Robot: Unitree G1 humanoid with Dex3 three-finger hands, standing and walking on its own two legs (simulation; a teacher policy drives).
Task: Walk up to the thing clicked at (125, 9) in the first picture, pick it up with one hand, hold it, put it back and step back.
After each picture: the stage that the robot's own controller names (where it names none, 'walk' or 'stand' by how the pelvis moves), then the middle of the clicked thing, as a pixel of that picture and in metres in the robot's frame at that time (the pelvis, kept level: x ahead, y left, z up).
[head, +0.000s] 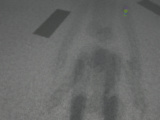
stand; (125, 11) +2.14 -0.58 -0.72
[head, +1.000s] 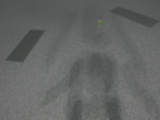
walk; (99, 21) +2.04 -0.07 -0.69
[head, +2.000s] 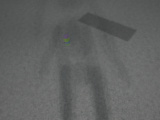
walk; (66, 39) +1.38 +0.33 -0.71
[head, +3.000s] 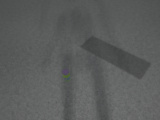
walk; (66, 75) +0.89 +0.27 -0.72
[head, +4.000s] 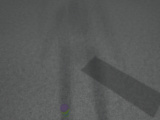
walk; (64, 110) +0.53 +0.22 -0.71
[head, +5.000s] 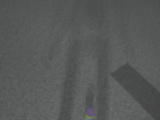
stand; (89, 114) +0.45 -0.08 -0.69
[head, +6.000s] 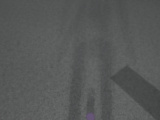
stand; (90, 119) +0.45 -0.01 -0.71
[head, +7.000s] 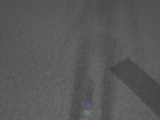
stand; (87, 108) +0.49 +0.01 -0.70
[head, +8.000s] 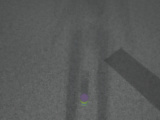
stand; (84, 100) +0.51 +0.01 -0.71
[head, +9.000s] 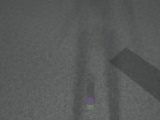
walk; (90, 103) +0.49 +0.04 -0.71
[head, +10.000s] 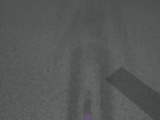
stand; out of the picture +0.48 +0.02 -0.72
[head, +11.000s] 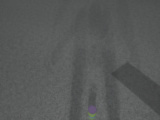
stand; (92, 112) +0.52 -0.01 -0.69
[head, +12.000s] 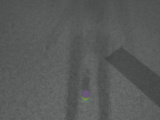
stand; (85, 96) +0.56 +0.00 -0.70
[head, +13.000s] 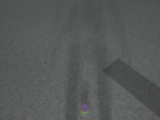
walk; (84, 109) +0.53 +0.02 -0.71
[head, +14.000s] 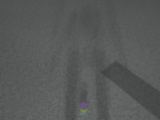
stand; (83, 108) +0.59 +0.02 -0.72
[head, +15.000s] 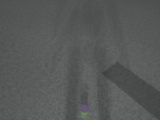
stand; (84, 111) +0.55 +0.02 -0.73
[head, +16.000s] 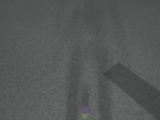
stand; (85, 112) +0.53 +0.01 -0.73
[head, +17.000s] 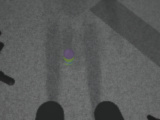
go down; (68, 57) +0.60 +0.05 -0.47
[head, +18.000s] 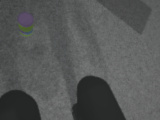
go down; (25, 25) +0.62 +0.12 -0.32
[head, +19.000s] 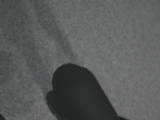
go down; out of the picture +0.61 +0.18 -0.27
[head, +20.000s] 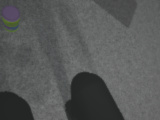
go down; (11, 19) +0.62 +0.14 -0.30
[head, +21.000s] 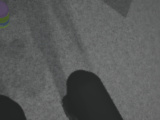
go down; (0, 15) +0.62 +0.15 -0.31
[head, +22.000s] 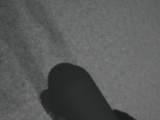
close in; out of the picture +0.61 +0.19 -0.28
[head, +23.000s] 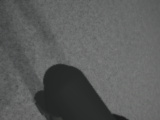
rest palm; out of the picture +0.61 +0.19 -0.29
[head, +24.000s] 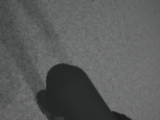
close in; out of the picture +0.61 +0.19 -0.29
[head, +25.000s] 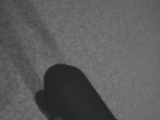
approach; out of the picture +0.61 +0.19 -0.29
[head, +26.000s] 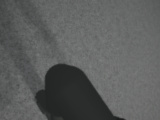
approach; out of the picture +0.61 +0.19 -0.29
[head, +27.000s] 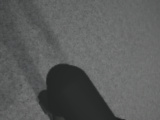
approach; out of the picture +0.61 +0.19 -0.29
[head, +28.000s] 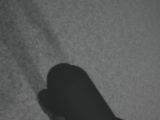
close; out of the picture +0.61 +0.19 -0.29
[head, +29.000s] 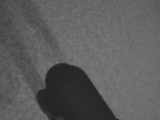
close; out of the picture +0.61 +0.19 -0.29
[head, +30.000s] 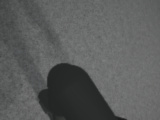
close in; out of the picture +0.61 +0.19 -0.29
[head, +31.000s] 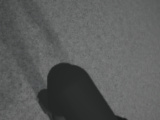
approach; out of the picture +0.61 +0.19 -0.29
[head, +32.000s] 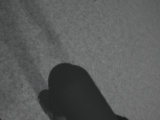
close in; out of the picture +0.61 +0.19 -0.29
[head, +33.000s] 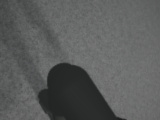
close in; out of the picture +0.61 +0.19 -0.29
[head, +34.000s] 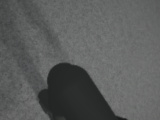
close in; out of the picture +0.61 +0.19 -0.29
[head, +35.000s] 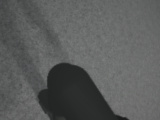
close in; out of the picture +0.61 +0.19 -0.29
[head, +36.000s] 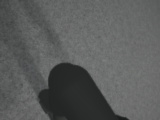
close in; out of the picture +0.61 +0.19 -0.29
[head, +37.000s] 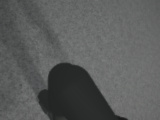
close in; out of the picture +0.61 +0.19 -0.29
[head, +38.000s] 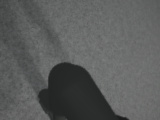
close in; out of the picture +0.61 +0.19 -0.29
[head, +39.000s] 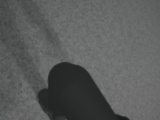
close in; out of the picture +0.61 +0.19 -0.29
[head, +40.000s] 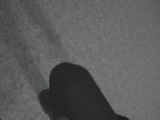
close in; out of the picture +0.61 +0.19 -0.29
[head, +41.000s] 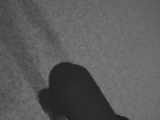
close in; out of the picture +0.61 +0.19 -0.28
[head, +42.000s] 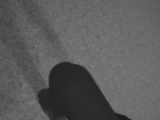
close in; out of the picture +0.61 +0.19 -0.28
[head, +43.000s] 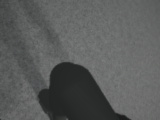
close in; out of the picture +0.61 +0.19 -0.28
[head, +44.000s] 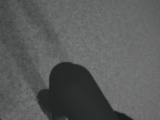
close in; out of the picture +0.61 +0.19 -0.28
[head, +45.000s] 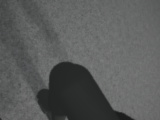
close; out of the picture +0.61 +0.19 -0.29
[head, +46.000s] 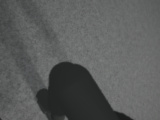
close; out of the picture +0.61 +0.19 -0.29
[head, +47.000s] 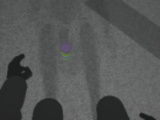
stand; (65, 51) +0.62 +0.06 -0.44
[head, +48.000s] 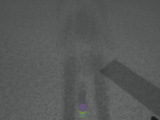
stand; (82, 110) +0.55 +0.01 -0.66
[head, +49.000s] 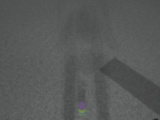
stand; (82, 108) +0.56 +0.02 -0.66
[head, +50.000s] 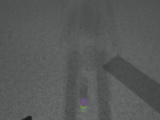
stand; (83, 105) +0.56 +0.01 -0.66
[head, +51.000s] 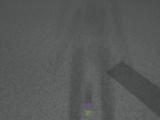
stand; (88, 109) +0.56 +0.00 -0.72
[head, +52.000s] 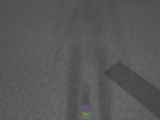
stand; (85, 111) +0.54 +0.01 -0.73
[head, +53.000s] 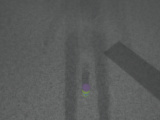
walk; (85, 90) +0.59 -0.02 -0.70
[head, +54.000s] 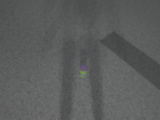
walk; (83, 71) +0.80 -0.01 -0.71
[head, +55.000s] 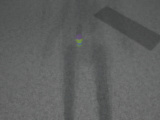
walk; (79, 40) +1.11 +0.11 -0.69
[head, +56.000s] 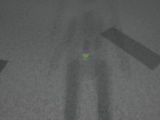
stand; (85, 54) +1.16 +0.00 -0.72
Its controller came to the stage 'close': yes
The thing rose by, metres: 0.00
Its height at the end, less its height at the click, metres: +0.00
